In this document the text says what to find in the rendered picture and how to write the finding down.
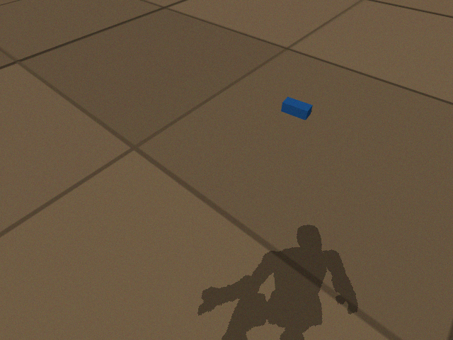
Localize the carton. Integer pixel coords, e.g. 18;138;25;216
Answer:
281;97;313;120

